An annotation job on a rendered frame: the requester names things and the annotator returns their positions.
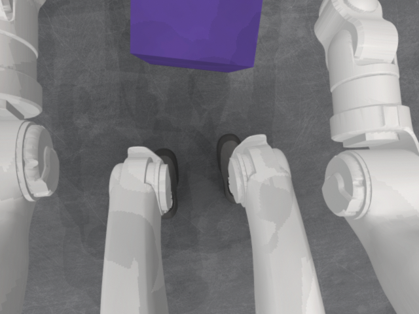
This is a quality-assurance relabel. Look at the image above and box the robot left upper arm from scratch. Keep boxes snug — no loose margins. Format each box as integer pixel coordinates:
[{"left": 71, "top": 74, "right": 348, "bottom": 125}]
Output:
[{"left": 0, "top": 120, "right": 60, "bottom": 314}]

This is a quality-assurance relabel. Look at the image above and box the right robot forearm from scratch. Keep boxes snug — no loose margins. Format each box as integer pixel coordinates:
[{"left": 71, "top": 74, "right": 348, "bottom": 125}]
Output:
[{"left": 314, "top": 0, "right": 419, "bottom": 156}]

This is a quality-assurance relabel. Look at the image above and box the robot right foot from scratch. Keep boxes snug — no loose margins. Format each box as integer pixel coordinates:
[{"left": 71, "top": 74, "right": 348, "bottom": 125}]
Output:
[{"left": 217, "top": 133, "right": 241, "bottom": 203}]

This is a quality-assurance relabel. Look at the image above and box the left robot thigh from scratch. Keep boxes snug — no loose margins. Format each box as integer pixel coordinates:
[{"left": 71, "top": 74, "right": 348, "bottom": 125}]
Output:
[{"left": 100, "top": 157, "right": 171, "bottom": 314}]

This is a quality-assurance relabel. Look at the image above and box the robot right upper arm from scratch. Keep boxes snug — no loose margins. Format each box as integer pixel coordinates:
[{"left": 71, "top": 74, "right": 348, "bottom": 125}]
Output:
[{"left": 322, "top": 148, "right": 419, "bottom": 314}]

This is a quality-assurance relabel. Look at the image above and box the left robot forearm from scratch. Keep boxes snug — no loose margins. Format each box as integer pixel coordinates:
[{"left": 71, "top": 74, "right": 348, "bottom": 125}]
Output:
[{"left": 0, "top": 0, "right": 46, "bottom": 120}]

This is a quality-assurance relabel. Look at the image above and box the carton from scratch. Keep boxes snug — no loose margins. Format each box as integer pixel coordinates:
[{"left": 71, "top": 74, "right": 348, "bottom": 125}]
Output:
[{"left": 130, "top": 0, "right": 263, "bottom": 73}]

